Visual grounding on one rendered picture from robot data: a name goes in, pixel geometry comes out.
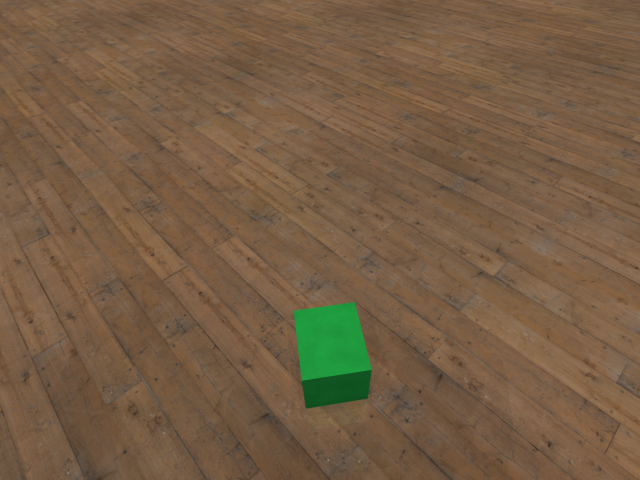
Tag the carton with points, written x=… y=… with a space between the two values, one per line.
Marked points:
x=334 y=362

